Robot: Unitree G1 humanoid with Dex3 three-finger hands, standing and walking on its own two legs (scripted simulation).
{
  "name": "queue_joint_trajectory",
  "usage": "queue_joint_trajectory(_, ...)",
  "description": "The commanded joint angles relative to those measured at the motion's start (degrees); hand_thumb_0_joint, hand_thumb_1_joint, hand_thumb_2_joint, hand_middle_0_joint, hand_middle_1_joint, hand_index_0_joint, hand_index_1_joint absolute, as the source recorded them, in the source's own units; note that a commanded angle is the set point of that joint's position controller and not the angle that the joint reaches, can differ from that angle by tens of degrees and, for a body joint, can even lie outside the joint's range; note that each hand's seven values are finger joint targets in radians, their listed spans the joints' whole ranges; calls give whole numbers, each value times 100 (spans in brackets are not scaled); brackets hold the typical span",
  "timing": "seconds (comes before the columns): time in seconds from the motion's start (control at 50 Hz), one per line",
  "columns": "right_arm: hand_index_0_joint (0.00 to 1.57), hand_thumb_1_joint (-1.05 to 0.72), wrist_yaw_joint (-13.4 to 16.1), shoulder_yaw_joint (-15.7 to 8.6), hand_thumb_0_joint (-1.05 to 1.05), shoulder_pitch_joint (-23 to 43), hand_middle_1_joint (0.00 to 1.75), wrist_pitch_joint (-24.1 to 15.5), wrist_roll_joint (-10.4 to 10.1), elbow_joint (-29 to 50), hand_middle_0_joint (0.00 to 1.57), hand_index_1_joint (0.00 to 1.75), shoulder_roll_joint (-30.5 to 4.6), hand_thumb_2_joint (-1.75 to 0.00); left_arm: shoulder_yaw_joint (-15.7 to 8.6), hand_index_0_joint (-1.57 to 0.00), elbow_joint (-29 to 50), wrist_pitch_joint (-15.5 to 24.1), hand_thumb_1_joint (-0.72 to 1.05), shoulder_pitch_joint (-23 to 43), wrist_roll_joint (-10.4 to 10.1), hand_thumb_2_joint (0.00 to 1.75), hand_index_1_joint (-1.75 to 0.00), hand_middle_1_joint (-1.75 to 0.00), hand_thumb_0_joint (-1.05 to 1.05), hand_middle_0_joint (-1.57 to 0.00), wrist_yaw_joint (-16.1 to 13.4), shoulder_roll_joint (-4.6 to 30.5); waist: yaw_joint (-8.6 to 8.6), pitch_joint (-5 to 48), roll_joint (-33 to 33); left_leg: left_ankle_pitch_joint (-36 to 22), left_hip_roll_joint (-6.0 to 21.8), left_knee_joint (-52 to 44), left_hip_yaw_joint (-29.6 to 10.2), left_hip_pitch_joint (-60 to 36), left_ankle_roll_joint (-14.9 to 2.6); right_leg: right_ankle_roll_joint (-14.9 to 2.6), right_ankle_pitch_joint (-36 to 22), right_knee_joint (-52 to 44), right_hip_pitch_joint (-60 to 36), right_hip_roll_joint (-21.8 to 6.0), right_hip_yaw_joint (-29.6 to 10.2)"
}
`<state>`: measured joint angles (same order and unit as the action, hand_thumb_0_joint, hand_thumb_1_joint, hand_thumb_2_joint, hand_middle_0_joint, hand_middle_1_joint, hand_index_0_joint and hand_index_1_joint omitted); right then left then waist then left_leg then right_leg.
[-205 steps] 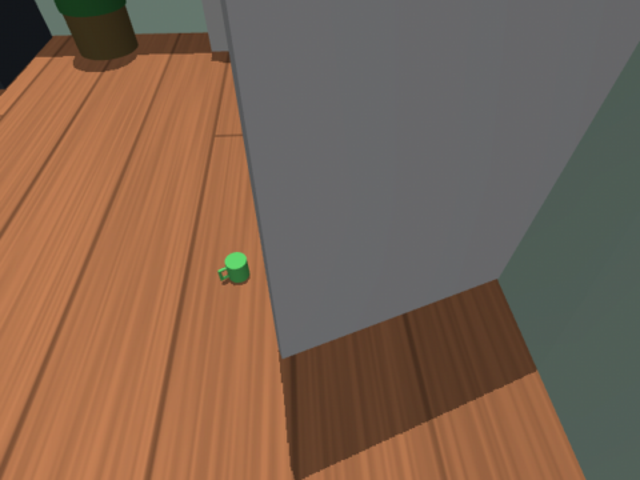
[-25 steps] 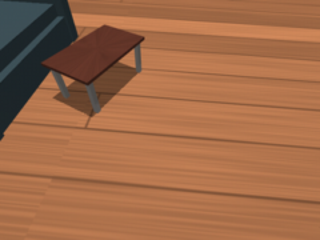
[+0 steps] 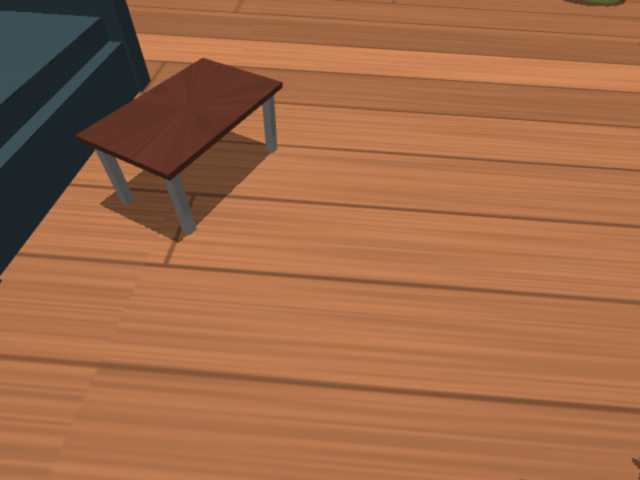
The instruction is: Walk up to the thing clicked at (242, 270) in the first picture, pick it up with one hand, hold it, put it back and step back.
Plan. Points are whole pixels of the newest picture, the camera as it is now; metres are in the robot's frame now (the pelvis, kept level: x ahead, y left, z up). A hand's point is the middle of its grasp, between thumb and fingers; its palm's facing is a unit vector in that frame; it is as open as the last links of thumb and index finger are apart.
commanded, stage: stand
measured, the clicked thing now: out of the picture +0.29 -0.95 -0.74
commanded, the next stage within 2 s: none
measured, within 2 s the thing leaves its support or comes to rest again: neither
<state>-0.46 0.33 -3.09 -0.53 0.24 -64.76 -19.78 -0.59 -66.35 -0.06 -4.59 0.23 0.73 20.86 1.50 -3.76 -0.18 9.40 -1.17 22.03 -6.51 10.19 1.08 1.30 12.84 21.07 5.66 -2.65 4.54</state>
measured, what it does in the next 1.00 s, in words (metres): stands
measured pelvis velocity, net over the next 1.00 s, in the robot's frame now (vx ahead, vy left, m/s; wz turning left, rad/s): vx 0.00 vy -0.02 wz -0.03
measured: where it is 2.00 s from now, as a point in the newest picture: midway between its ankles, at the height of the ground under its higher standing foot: outside the picture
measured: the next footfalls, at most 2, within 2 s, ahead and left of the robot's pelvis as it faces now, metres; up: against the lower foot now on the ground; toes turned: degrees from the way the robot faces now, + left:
none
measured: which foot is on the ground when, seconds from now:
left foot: down 0.00-1.00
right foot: down 0.00-1.00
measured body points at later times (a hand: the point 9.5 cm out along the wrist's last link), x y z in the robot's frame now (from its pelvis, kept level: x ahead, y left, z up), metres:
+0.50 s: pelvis +0.00 -0.02 +0.00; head +0.00 -0.02 +0.45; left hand +0.08 +0.29 -0.13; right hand +0.08 -0.32 -0.13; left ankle +0.03 +0.13 -0.75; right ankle -0.01 -0.13 -0.75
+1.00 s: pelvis +0.00 -0.02 +0.00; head +0.01 -0.02 +0.45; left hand +0.08 +0.28 -0.13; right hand +0.08 -0.32 -0.14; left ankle +0.03 +0.13 -0.75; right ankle -0.01 -0.13 -0.75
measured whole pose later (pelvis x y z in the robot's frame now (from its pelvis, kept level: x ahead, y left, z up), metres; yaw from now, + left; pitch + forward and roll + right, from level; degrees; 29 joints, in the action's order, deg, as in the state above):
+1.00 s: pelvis +0.00 -0.02 +0.00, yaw -2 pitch -2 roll +0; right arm -0.2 1.1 -5.8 -0.2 0.4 -65.4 -20.3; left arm -1.0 -65.9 -0.1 -6.0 0.3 0.8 19.9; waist 0.9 -2.9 0.9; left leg 8.7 1.0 19.1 -5.6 8.1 2.7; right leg -0.3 12.3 19.6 4.9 -0.6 3.5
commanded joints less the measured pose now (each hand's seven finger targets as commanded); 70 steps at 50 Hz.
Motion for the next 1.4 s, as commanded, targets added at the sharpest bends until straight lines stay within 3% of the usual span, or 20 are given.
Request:
queue_joint_trajectory(0.0, 20, -90, 103, -251, 0, 276, 30, -110, -17, 284, 20, 30, -1283, -90, -196, -20, 310, 158, 90, 303, 14, 90, -30, -30, 0, -20, -101, 1231, -89, 570, 74, -896, 677, -401, -403, -7, -203, -205, -347, -462, -217, -539, -568)
queue_joint_trajectory(0.1, 20, -90, 97, -242, 0, 258, 30, -121, -16, 257, 20, 30, -1263, -90, -208, -20, 287, 164, 90, 238, 13, 90, -30, -30, 0, -20, -108, 1195, -64, 667, 48, -1180, 697, -394, -341, -169, -191, -213, -567, -474, -244, -550, -589)
queue_joint_trajectory(0.22, 20, -90, 97, -235, 0, 227, 30, -96, -4, 231, 20, 30, -1251, -90, -213, -20, 291, 165, 90, 198, 6, 90, -30, -30, 0, -20, -118, 1186, -73, 504, -16, -901, 666, -437, -313, -79, -160, -209, -360, -604, -146, -547, -626)
queue_joint_trajectory(0.26, 20, -90, 102, -221, 0, 161, 30, -96, -7, 225, 20, 30, -1238, -90, -234, -20, 314, 166, 90, 244, 10, 90, -30, -30, 0, -20, -113, 1220, -103, 552, -26, -1037, 694, -419, -288, -119, -170, -218, -548, -566, -200, -561, -653)
queue_joint_trajectory(0.36, 20, -90, 100, -215, 0, 199, 30, -100, 14, 240, 20, 30, -1243, -90, -237, -20, 334, 144, 90, 184, 6, 90, -30, -30, 0, -20, -107, 1188, -35, 487, 50, -893, 684, -463, -270, -43, -146, -227, -360, -598, -180, -546, -650)
queue_joint_trajectory(0.42, 20, -90, 99, -205, 0, 92, 30, -88, 9, 227, 20, 30, -1213, -90, -250, -20, 359, 148, 90, 225, 12, 90, -30, -30, 0, -20, -107, 1233, -95, 428, -76, -701, 667, -470, -260, -92, -129, -237, -148, -671, -28, -543, -699)
queue_joint_trajectory(0.58, 20, -90, 112, -176, 0, 14, 30, -112, 26, 239, 20, 30, -1228, -90, -263, -20, 397, 140, 90, 168, 0, 90, -30, -30, 0, -20, -94, 1208, -74, 515, 34, -912, 722, -491, -248, -45, -153, -237, -456, -565, -211, -522, -688)
queue_joint_trajectory(0.66, 20, -90, 111, -163, 0, -14, 30, -111, 4, 224, 20, 30, -1262, -90, -259, -20, 373, 118, 90, 123, 2, 90, -30, -30, 0, -20, -80, 1191, -82, 408, 67, -658, 695, -548, -250, -123, -131, -243, -214, -602, -1, -477, -691)
queue_joint_trajectory(0.78, 20, -90, 124, -141, 0, -72, 30, -116, 13, 248, 20, 30, -1250, -90, -259, -20, 406, 128, 90, 154, 7, 90, -30, -30, 0, -20, -85, 1189, -89, 547, 3, -1070, 756, -456, -214, -183, -157, -230, -621, -530, -170, -504, -689)
queue_joint_trajectory(0.92, 20, -90, 120, -139, 0, 12, 30, -108, 1, 267, 20, 30, -1264, -90, -246, -20, 400, 127, 90, 93, 0, 90, -30, -30, 0, -20, -90, 1175, -71, 514, -7, -1019, 723, -446, -202, -271, -145, -226, -679, -582, -69, -497, -709)
queue_joint_trajectory(1.1, 20, -90, 114, -114, 0, -90, 30, -97, 10, 266, 20, 30, -1219, -90, -261, -20, 414, 132, 90, 108, 8, 90, -30, -30, 0, -20, -87, 1219, -109, 375, -33, -761, 722, -530, -195, -190, -138, -228, -379, -612, 9, -474, -710)
queue_joint_trajectory(1.18, 20, -90, 115, -121, 0, -72, 30, -106, 10, 269, 20, 30, -1248, -90, -258, -20, 424, 136, 90, 91, 11, 90, -30, -30, 0, -20, -87, 1211, -104, 442, 75, -840, 743, -494, -176, -233, -148, -224, -495, -611, -44, -485, -726)
queue_joint_trajectory(1.22, 20, -90, 123, -132, 0, -50, 30, -108, 12, 293, 20, 30, -1255, -90, -251, -20, 456, 139, 90, 92, 7, 90, -30, -30, 0, -20, -95, 1200, -87, 569, -3, -1135, 762, -461, -169, -243, -142, -228, -837, -550, -177, -512, -715)
queue_joint_trajectory(1.32, 20, -90, 132, -126, 0, -110, 30, -105, 10, 275, 20, 30, -1247, -90, -252, -20, 450, 135, 90, 71, 9, 90, -30, -30, 0, -20, -94, 1204, -97, 556, 14, -1195, 762, -487, -150, -214, -148, -241, -906, -512, -251, -498, -681)
queue_joint_trajectory(1.36, 20, -90, 131, -123, 0, -75, 30, -112, 18, 277, 20, 30, -1263, -90, -244, -20, 444, 126, 90, 50, -1, 90, -30, -30, 0, -20, -92, 1181, -78, 464, 59, -1062, 757, -524, -170, -215, -137, -223, -676, -540, -151, -475, -670)
queue_joint_trajectory(1.38, 20, -90, 134, -131, 0, -32, 30, -116, 16, 303, 20, 30, -1264, -90, -243, -20, 455, 128, 90, 39, 8, 90, -30, -30, 0, -20, -95, 1184, -73, 535, 54, -1236, 783, -477, -157, -333, -146, -240, -860, -512, -139, -496, -688)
